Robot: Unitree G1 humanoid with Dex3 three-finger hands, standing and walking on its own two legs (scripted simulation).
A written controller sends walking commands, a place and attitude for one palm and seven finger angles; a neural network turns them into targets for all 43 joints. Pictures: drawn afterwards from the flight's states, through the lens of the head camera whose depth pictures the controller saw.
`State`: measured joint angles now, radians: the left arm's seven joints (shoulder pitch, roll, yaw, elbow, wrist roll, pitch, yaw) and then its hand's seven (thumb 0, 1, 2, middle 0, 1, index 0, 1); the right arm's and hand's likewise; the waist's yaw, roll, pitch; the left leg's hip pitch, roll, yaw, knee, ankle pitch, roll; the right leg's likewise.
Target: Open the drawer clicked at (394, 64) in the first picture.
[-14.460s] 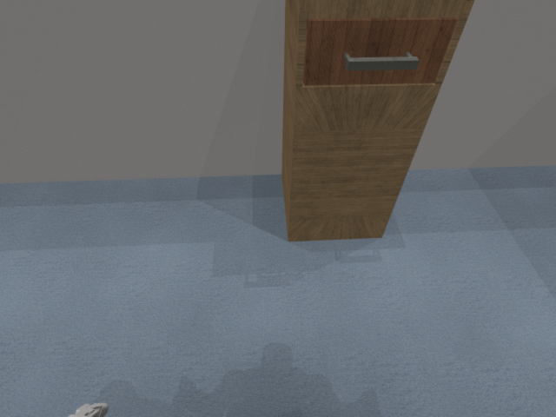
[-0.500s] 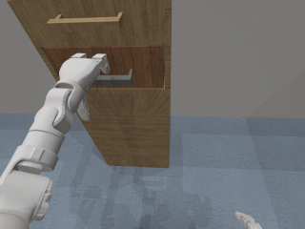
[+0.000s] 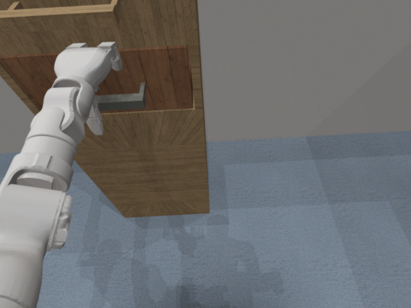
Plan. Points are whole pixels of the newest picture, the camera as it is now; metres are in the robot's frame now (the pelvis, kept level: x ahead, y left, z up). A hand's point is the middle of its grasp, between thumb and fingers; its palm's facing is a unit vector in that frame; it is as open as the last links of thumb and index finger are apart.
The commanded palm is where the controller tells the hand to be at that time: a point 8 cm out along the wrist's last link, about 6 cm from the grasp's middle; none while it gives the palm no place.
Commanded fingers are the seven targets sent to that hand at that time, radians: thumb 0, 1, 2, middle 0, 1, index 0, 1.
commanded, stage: move the hooked fingers above the handle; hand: left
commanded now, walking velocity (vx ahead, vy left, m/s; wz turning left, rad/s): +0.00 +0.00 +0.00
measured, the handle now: (104, 96) +0.55 +0.22 +0.08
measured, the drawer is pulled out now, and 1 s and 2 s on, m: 0.00 0.00 0.00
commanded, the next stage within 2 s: lower the fingers behind the handle in 0.92 s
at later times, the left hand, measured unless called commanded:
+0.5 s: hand (82, 91) +0.49 +0.23 +0.15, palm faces -0.02 +0.02 -1.00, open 13.9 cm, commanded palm +0.48 +0.22 +0.20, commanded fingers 0.00 -0.50 0.30 -0.30 -1.20 -0.30 -1.20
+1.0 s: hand (81, 91) +0.50 +0.23 +0.14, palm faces -0.02 -0.01 -1.00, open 13.8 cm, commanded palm +0.48 +0.23 +0.20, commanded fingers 0.00 -0.50 0.30 -0.30 -1.20 -0.30 -1.20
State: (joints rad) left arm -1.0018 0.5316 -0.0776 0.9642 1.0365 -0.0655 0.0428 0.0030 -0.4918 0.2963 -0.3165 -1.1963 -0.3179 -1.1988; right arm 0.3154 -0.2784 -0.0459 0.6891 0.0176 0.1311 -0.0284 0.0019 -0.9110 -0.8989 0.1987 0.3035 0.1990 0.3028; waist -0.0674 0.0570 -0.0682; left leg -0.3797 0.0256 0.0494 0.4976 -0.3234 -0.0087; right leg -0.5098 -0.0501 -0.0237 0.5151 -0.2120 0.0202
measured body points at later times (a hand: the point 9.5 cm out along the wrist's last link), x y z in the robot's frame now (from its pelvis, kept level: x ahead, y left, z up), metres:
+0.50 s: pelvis +0.00 +0.00 +0.00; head +0.07 -0.02 +0.44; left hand +0.49 +0.22 +0.20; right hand +0.06 -0.27 -0.14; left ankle -0.06 +0.12 -0.73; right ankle +0.01 -0.13 -0.73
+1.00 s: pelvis +0.00 +0.01 +0.00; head +0.08 +0.00 +0.44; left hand +0.50 +0.23 +0.19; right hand +0.02 -0.26 -0.14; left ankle -0.06 +0.12 -0.73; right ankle +0.01 -0.13 -0.73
